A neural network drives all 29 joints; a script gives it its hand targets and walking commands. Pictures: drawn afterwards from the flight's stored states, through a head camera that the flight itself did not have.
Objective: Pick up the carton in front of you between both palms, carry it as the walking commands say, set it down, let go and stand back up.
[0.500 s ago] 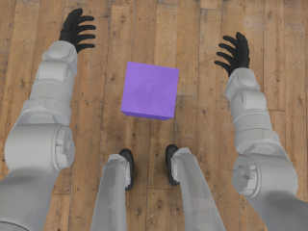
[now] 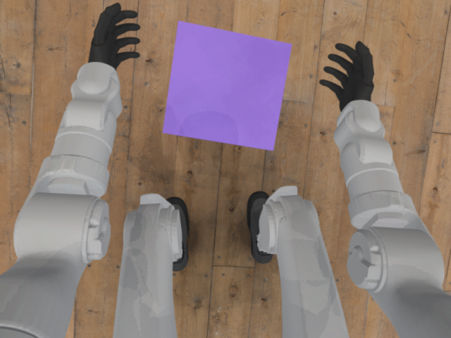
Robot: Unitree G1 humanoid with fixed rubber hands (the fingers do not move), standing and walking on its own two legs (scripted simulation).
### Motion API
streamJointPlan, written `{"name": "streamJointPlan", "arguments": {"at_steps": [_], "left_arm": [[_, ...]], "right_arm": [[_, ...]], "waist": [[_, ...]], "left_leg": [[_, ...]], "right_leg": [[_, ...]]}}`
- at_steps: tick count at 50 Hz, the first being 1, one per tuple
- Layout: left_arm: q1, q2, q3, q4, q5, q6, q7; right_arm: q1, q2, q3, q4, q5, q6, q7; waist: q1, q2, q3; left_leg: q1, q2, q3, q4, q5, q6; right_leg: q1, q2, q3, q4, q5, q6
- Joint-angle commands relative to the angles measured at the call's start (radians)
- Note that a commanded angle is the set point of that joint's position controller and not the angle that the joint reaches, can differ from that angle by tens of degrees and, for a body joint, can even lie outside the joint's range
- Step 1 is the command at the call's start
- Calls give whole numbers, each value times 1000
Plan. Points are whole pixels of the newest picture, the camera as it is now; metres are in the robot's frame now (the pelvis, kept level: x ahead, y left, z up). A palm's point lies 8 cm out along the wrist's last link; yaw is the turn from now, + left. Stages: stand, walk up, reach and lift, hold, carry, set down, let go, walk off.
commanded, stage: reach and lift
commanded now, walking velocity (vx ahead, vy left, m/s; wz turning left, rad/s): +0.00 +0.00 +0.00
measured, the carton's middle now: (222, 98) +0.48 -0.01 -0.36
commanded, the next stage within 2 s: none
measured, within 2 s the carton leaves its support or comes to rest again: leaves its support in 1.26 s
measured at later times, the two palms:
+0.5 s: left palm (140, 80) +0.51 +0.16 -0.31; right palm (319, 99) +0.47 -0.21 -0.29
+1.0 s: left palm (152, 80) +0.51 +0.13 -0.29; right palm (303, 95) +0.48 -0.17 -0.28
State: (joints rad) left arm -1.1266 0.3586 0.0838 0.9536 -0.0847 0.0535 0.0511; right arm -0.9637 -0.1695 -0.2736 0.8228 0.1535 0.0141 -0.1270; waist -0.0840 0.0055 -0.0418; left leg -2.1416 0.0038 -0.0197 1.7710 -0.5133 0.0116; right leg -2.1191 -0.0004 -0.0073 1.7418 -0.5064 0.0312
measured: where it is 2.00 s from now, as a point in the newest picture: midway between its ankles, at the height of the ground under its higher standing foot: (220, 243)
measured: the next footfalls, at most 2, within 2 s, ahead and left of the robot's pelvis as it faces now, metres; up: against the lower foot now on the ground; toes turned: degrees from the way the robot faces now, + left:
none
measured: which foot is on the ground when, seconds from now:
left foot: down 0.00-1.00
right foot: down 0.00-1.00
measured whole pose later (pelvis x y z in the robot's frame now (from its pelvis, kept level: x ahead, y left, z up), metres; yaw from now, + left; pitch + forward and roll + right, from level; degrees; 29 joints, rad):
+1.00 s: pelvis -0.03 -0.01 -0.11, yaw +0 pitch +38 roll -2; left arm -1.46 0.36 -0.11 1.26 -0.25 -0.02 0.11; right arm -1.37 -0.22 -0.07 1.17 0.31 -0.05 -0.19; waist -0.07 -0.03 0.30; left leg -2.29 0.02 -0.02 2.15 -0.53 0.01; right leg -2.28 0.02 0.00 2.12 -0.51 0.03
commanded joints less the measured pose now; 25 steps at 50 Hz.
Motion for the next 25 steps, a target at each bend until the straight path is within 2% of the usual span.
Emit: {"name": "streamJointPlan", "arguments": {"at_steps": [1, 7, 11, 15, 18, 21, 25], "left_arm": [[-322, 138, -30, -141, -53, -12, 14], [-462, 169, -63, 17, -100, 7, 19], [-527, 183, -87, 145, -121, -4, 14], [-569, 197, -110, 217, -136, -26, 12], [-610, 215, -128, 205, -152, -45, 17], [-619, 206, -160, 171, -164, -68, 27], [-585, 186, -166, 106, -166, -79, 41]], "right_arm": [[-211, -147, 27, -139, 50, -5, -22], [-373, -151, 52, -19, 76, 26, -44], [-455, -160, 61, 96, 73, 17, -46], [-516, -173, 73, 176, 77, -7, -45], [-549, -190, 88, 187, 98, -29, -47], [-534, -136, 163, 219, 185, -43, -36], [-491, -146, 192, 205, 221, -55, -27]], "waist": [[-18, 139, -1197], [-21, 107, -960], [-27, 87, -830], [-26, 74, -767], [-24, 79, -811], [17, 97, -878], [37, 125, -950]], "left_leg": [[799, -44, -5, -18, 441, -21], [569, -19, 2, 47, 118, -13], [475, -6, -9, 95, 33, -8], [431, 1, -23, 147, 51, -7], [457, 3, -28, 189, 115, -11], [517, 3, -20, 222, 207, -9], [605, 0, -13, 259, 300, -14]], "right_leg": [[485, 56, -67, -27, 410, 41], [416, 30, -61, 52, 165, 32], [375, 16, -54, 106, 94, 31], [367, 11, -45, 165, 115, 33], [396, 10, -41, 208, 182, 35], [422, 21, -40, 246, 264, 34], [388, 34, -48, 273, 316, 34]]}}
